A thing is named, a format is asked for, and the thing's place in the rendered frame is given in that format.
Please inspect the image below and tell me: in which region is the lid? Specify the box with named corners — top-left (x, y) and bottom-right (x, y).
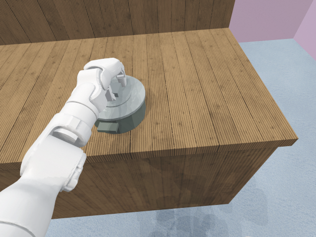
top-left (98, 75), bottom-right (146, 121)

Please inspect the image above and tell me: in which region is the table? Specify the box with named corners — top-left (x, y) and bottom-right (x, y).
top-left (0, 0), bottom-right (298, 219)

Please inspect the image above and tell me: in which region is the pot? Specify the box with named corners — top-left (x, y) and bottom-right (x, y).
top-left (95, 101), bottom-right (146, 134)

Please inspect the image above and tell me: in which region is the robot left upper arm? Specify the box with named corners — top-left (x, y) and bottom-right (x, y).
top-left (0, 135), bottom-right (86, 237)

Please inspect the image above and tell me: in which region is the robot left hand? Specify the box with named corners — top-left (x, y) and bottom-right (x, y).
top-left (83, 58), bottom-right (126, 101)

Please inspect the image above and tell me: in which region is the knob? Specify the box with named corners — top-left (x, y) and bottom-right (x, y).
top-left (110, 82), bottom-right (122, 97)

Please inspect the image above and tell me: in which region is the robot left forearm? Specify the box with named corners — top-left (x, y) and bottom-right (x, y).
top-left (20, 64), bottom-right (111, 176)

